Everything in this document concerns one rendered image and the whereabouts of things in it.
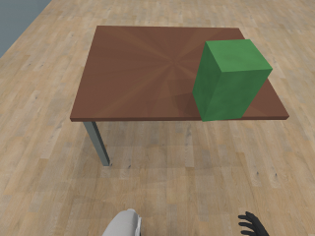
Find left robot thigh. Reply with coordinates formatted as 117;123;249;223
102;210;142;236

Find robot right hand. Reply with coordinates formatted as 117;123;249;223
238;211;270;236

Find table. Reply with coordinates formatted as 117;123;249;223
70;26;289;166

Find carton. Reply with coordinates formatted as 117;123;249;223
192;39;273;122

